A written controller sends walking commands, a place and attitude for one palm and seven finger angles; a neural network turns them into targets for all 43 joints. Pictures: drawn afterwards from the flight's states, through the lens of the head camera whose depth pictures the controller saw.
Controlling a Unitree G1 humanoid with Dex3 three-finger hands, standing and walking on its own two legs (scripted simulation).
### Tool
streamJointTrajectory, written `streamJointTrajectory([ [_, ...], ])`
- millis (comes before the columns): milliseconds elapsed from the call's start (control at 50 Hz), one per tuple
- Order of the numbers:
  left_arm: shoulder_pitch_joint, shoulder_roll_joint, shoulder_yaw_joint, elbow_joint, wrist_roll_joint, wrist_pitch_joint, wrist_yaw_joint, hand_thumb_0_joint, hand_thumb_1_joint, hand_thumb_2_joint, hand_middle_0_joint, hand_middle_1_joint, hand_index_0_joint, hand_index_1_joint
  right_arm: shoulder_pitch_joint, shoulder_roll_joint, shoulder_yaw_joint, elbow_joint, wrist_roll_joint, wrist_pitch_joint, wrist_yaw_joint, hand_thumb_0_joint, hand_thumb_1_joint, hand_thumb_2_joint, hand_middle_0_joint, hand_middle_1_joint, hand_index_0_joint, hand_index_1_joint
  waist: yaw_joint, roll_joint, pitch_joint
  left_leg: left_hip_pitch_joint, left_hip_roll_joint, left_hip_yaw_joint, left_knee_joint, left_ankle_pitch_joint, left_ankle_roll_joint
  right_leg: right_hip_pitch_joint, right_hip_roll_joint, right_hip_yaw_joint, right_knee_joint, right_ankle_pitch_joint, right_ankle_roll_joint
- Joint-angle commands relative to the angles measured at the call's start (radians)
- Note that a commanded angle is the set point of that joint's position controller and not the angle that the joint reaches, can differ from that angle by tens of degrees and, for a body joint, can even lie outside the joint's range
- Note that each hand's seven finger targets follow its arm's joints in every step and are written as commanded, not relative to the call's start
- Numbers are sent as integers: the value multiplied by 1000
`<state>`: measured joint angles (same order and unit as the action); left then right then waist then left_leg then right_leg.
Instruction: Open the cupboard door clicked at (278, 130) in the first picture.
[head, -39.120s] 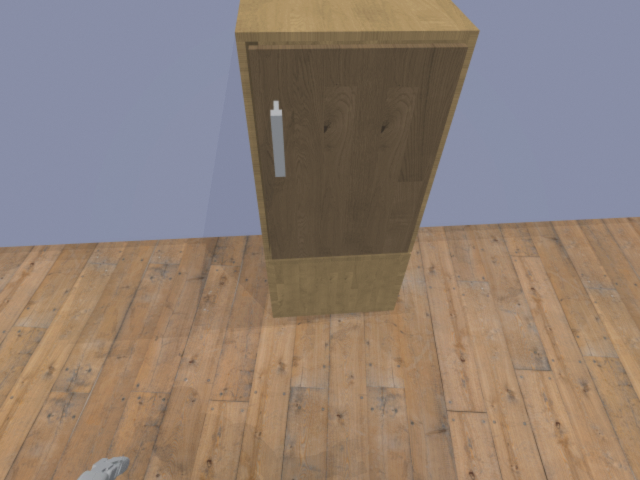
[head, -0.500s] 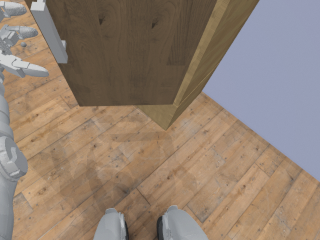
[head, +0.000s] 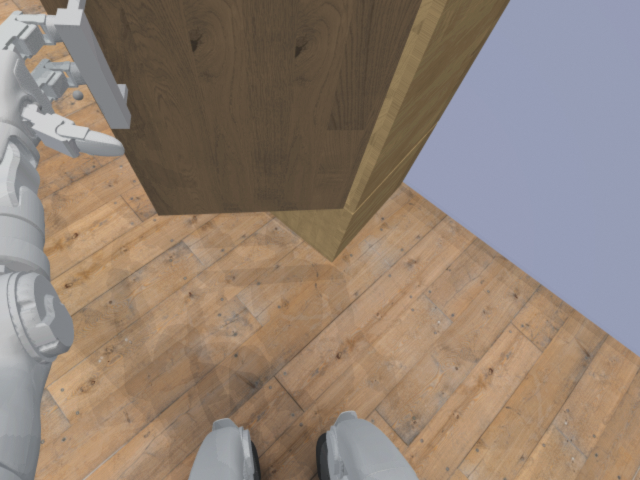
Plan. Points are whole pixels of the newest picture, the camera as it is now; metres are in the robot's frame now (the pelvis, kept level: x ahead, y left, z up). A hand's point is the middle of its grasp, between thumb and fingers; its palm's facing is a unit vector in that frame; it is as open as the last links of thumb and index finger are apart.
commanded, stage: slide the fingers in behind the handle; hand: left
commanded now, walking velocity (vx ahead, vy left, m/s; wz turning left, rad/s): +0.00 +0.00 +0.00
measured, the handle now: (101, 63) +0.59 +0.19 +0.09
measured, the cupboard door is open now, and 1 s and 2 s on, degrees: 46 46 46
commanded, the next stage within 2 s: close the thumb around the handle in 1.26 s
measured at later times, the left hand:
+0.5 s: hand (105, 95) +0.54 +0.18 +0.09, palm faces -0.03 -1.00 +0.00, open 14.0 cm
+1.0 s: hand (123, 98) +0.54 +0.17 +0.08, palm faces +0.00 -1.00 -0.01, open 14.0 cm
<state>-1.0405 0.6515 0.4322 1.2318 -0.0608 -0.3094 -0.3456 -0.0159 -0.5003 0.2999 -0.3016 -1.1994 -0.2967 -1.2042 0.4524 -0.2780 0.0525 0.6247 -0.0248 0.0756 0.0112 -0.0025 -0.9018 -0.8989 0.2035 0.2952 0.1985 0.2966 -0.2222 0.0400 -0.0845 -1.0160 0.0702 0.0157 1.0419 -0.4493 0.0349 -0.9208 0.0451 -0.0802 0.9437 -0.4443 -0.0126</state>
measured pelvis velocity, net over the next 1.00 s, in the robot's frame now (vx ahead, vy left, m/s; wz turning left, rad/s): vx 0.00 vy -0.01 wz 0.01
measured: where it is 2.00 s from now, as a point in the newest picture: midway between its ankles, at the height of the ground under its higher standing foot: outside the picture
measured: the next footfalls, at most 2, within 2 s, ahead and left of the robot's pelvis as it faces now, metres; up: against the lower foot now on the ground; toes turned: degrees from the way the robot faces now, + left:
none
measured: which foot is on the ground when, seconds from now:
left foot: down 0.00-1.00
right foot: down 0.00-1.00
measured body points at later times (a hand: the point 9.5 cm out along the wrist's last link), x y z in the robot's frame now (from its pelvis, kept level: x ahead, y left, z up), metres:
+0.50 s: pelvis +0.00 +0.00 +0.00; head +0.15 +0.02 +0.42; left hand +0.54 +0.24 +0.09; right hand -0.02 -0.26 -0.10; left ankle +0.01 +0.09 -0.67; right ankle -0.01 -0.12 -0.67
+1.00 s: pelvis +0.00 -0.01 +0.00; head +0.15 +0.02 +0.42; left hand +0.54 +0.22 +0.09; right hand -0.02 -0.26 -0.11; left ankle +0.01 +0.09 -0.67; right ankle -0.01 -0.12 -0.67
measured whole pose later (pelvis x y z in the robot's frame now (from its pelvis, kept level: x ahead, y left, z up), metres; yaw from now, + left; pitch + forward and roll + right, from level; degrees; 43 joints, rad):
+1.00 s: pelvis +0.00 -0.01 +0.00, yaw +1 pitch +24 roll -4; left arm -1.05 0.53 0.38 1.24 -0.05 -0.35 -0.21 -0.02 -0.50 0.30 -0.30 -1.20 -0.30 -1.20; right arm 0.42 -0.26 0.04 0.63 -0.04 0.04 0.03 0.00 -0.90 -0.90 0.20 0.30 0.20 0.30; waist -0.21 0.04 -0.09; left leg -1.02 0.06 0.02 1.05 -0.45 0.03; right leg -0.93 0.04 -0.08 0.98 -0.46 -0.02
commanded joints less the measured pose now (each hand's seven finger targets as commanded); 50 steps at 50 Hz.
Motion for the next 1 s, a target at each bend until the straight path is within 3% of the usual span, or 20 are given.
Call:
streamJointTrajectory([
  [0, -436, 262, 45, -206, -20, -76, 28, 0, -500, 300, -300, -1200, -300, -1200, 205, -200, -70, -20, 0, -14, -14, 0, -900, -900, 200, 300, 200, 300, -4, 173, -517, 531, -23, -92, -83, 477, 0, 90, 35, 30, -95, 341, -8],
  [20, -417, 246, 32, -178, -15, -67, 32, 0, -500, 300, -300, -1200, -300, -1200, 203, -198, -67, -23, 1, -14, -13, 0, -900, -900, 200, 300, 200, 300, -7, 138, -487, 493, -26, -85, -84, 455, 4, 101, 35, 32, -98, 342, -5],
  [40, -429, 243, 22, -171, -10, -62, 36, 0, -500, 300, -300, -1200, -300, -1200, 197, -196, -65, -26, 2, -14, -12, 0, -900, -900, 200, 300, 200, 300, -9, 142, -459, 458, -29, -77, -87, 422, 6, 108, 32, 36, -100, 331, -3],
  [80, -418, 248, 23, -162, 1, -64, 44, 0, -500, 300, -300, -1200, -300, -1200, 193, -196, -65, -33, 2, -15, -11, 0, -900, -900, 200, 300, 200, 300, -3, 153, -459, 457, -32, -74, -89, 412, 5, 110, 32, 38, -100, 326, -5],
  [120, -433, 291, 48, -188, 8, -71, 52, 0, -500, 300, -300, -1200, -300, -1200, 195, -197, -64, -39, 1, -16, -13, 0, -900, -900, 200, 300, 200, 300, 4, 137, -485, 438, -33, -71, -85, 419, 8, 146, 30, 45, -93, 348, -4],
  [200, -454, 199, -15, -192, 0, -87, 42, 0, -500, 300, -300, -1200, -300, -1200, 191, -189, -68, -31, 2, -22, -11, 0, -900, -900, 200, 300, 200, 300, -17, 151, -492, 481, -29, -79, -77, 430, 4, 101, 31, 40, -88, 346, -5],
  [300, -493, 195, 0, -218, -24, -95, 38, 0, -500, 300, -300, -1200, -300, -1200, 194, -193, -73, -18, 0, -29, -12, 0, -900, -900, 200, 300, 200, 300, -20, 159, -547, 512, -29, -86, -67, 459, 3, 102, 31, 42, -82, 361, -4],
  [420, -473, 143, -25, -250, -13, -98, 66, 0, -500, 300, -300, -1200, -300, -1200, 192, -182, -77, -13, -4, -31, -2, 0, -900, -900, 200, 300, 200, 300, -8, 195, -554, 552, -28, -91, -64, 510, -3, 85, 31, 34, -76, 380, -8],
  [460, -450, 148, -14, -231, -16, -93, 80, 0, -500, 300, -300, -1200, -300, -1200, 195, -184, -75, -19, -4, -29, -2, 0, -900, -900, 200, 300, 200, 300, -9, 148, -534, 526, -31, -87, -70, 505, 1, 112, 34, 33, -79, 393, -8],
  [540, -435, 173, 7, -213, -5, -80, 100, 0, -500, 300, -300, -1200, -300, -1200, 188, -184, -73, -25, -2, -26, 0, 0, -900, -900, 200, 300, 200, 300, 4, 132, -504, 470, -36, -75, -78, 456, 3, 141, 30, 39, -83, 382, -6],
  [580, -444, 147, -10, -250, -3, -98, 106, 0, -500, 300, -300, -1200, -300, -1200, 187, -179, -77, -27, -3, -29, 3, 0, -900, -900, 200, 300, 200, 300, 3, 158, -541, 508, -38, -76, -73, 489, 1, 137, 30, 40, -79, 406, -6],
  [640, -438, 85, -53, -249, -5, -104, 108, 0, -500, 300, -300, -1200, -300, -1200, 182, -173, -79, -24, -3, -31, 6, 0, -900, -900, 200, 300, 200, 300, -9, 134, -517, 504, -37, -74, -76, 474, 1, 132, 30, 41, -85, 401, -4],
  [660, -441, 94, -37, -252, -12, -111, 109, 0, -500, 300, -300, -1200, -300, -1200, 186, -175, -80, -26, -4, -34, 5, 0, -900, -900, 200, 300, 200, 300, -6, 128, -518, 508, -37, -77, -74, 481, 3, 134, 32, 39, -82, 402, -8],
  [680, -448, 83, -53, -253, -9, -111, 108, 0, -500, 300, -300, -1200, -300, -1200, 183, -174, -81, -20, -3, -33, 5, 0, -900, -900, 200, 300, 200, 300, -7, 155, -526, 521, -35, -77, -77, 482, -2, 123, 30, 38, -81, 397, -7],
  [760, -452, 86, -34, -187, -17, -95, 119, 0, -500, 300, -300, -1200, -300, -1200, 188, -179, -78, -15, -2, -36, 1, 0, -900, -900, 200, 300, 200, 300, -18, 84, -470, 444, -43, -70, -79, 412, 9, 134, 29, 42, -90, 367, -5],
  [780, -463, 114, -18, -180, -11, -92, 126, 0, -500, 300, -300, -1200, -300, -1200, 188, -181, -77, -12, -4, -36, 1, 0, -900, -900, 200, 300, 200, 300, -15, 100, -479, 437, -43, -70, -78, 406, 7, 134, 26, 46, -89, 363, -3],
  [860, -495, 70, -62, -218, 6, -116, 131, 0, -500, 300, -300, -1200, -300, -1200, 186, -172, -77, -14, -9, -46, 4, 0, -900, -900, 200, 300, 200, 300, -22, 136, -507, 478, -43, -76, -64, 437, 6, 105, 25, 43, -73, 370, -8],
  [880, -487, 90, -48, -216, 8, -121, 130, 0, -500, 300, -300, -1200, -300, -1200, 187, -174, -78, -8, -11, -46, 5, 0, -900, -900, 200, 300, 200, 300, -11, 151, -531, 489, -40, -81, -63, 442, 1, 103, 25, 42, -70, 364, -8],
  [940, -488, 81, -51, -197, -1, -111, 130, 0, -500, 300, -300, -1200, -300, -1200, 183, -176, -76, -10, -8, -43, 5, 0, -900, -900, 200, 300, 200, 300, -20, 122, -515, 468, -41, -78, -63, 432, 4, 113, 26, 44, -74, 368, -5],
  [980, -517, 92, -48, -226, -2, -116, 129, 0, -500, 300, -300, -1200, -300, -1200, 185, -176, -77, -11, -7, -44, 3, 0, -900, -900, 200, 300, 200, 300, -16, 155, -551, 494, -41, -81, -61, 447, 2, 112, 26, 43, -68, 374, -6],
])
